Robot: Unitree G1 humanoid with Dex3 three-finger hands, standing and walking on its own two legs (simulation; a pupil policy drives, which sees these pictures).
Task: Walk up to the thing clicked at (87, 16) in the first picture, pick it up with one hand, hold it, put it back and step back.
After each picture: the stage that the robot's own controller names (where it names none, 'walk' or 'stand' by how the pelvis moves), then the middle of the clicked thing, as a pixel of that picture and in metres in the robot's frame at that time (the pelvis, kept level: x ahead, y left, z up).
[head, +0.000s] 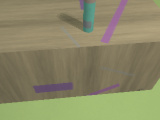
stand; (88, 13) +0.89 -0.04 -0.04
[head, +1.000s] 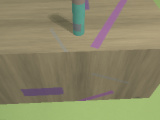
rise first; (78, 14) +0.81 +0.06 -0.01
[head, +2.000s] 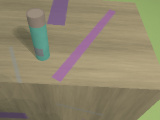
stand; (39, 37) +0.59 +0.20 -0.01
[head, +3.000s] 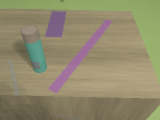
stand; (35, 51) +0.57 +0.23 -0.04
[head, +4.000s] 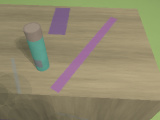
stand; (38, 49) +0.56 +0.22 -0.04
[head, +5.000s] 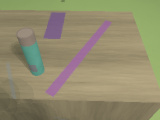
stand; (32, 54) +0.55 +0.25 -0.04
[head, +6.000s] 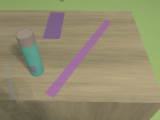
stand; (31, 55) +0.54 +0.25 -0.04
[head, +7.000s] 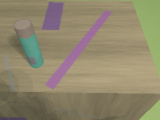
rise first; (30, 46) +0.56 +0.25 -0.04
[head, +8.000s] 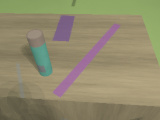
rise first; (41, 55) +0.55 +0.24 -0.04
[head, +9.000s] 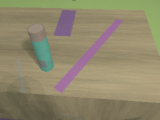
go down; (42, 49) +0.56 +0.23 -0.03
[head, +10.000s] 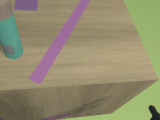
go down; (6, 31) +0.54 +0.22 +0.03
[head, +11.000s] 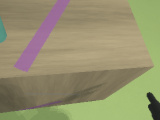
close in; out of the picture +0.56 +0.24 +0.05
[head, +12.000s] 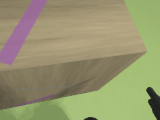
close; out of the picture +0.58 +0.25 +0.08
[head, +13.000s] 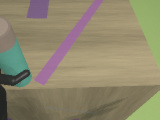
lift; (10, 59) +0.38 +0.20 +0.11
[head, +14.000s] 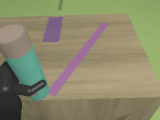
lift; (27, 68) +0.32 +0.17 +0.16
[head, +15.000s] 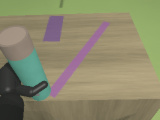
hold; (29, 69) +0.32 +0.16 +0.15
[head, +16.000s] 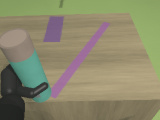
hold; (30, 71) +0.32 +0.16 +0.14
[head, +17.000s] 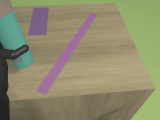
crouch; (10, 34) +0.45 +0.20 +0.17
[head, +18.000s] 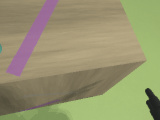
lower; out of the picture +0.52 +0.24 +0.06
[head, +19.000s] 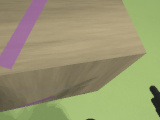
lower; out of the picture +0.53 +0.24 +0.08
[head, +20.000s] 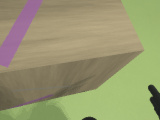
lower; out of the picture +0.54 +0.24 +0.08
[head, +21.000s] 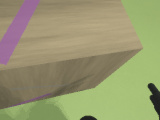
lower; out of the picture +0.54 +0.24 +0.09
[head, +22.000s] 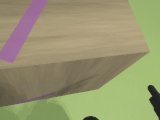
loosen; out of the picture +0.54 +0.24 +0.09
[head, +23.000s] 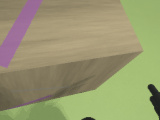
withdraw; out of the picture +0.53 +0.24 +0.08
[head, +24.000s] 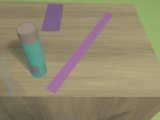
sink last; (33, 53) +0.50 +0.21 +0.02
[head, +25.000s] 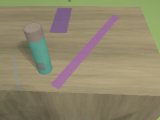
stand; (39, 51) +0.53 +0.22 +0.01
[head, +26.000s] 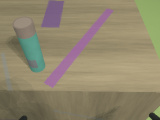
stand; (31, 47) +0.52 +0.22 +0.02
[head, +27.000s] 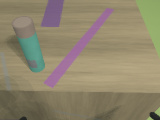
stand; (31, 47) +0.51 +0.22 +0.03
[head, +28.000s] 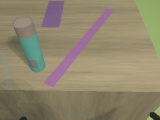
stand; (31, 47) +0.52 +0.22 +0.03
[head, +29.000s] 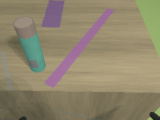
stand; (32, 47) +0.52 +0.22 +0.03
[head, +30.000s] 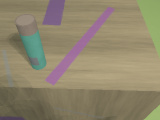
stand; (33, 45) +0.53 +0.21 +0.02
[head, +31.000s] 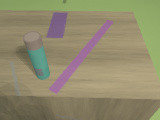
stand; (38, 57) +0.53 +0.22 -0.04
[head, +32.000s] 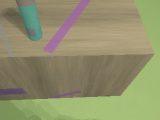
walk; (30, 16) +0.65 +0.23 -0.02
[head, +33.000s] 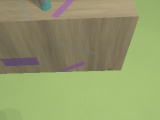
walk; out of the picture +0.98 +0.27 -0.02
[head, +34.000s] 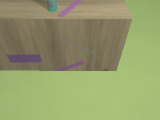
stand; out of the picture +1.13 +0.23 -0.03
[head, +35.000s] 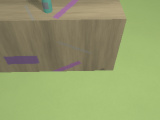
stand; out of the picture +1.14 +0.26 -0.04
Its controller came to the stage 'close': yes
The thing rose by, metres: 0.21
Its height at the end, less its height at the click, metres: +0.00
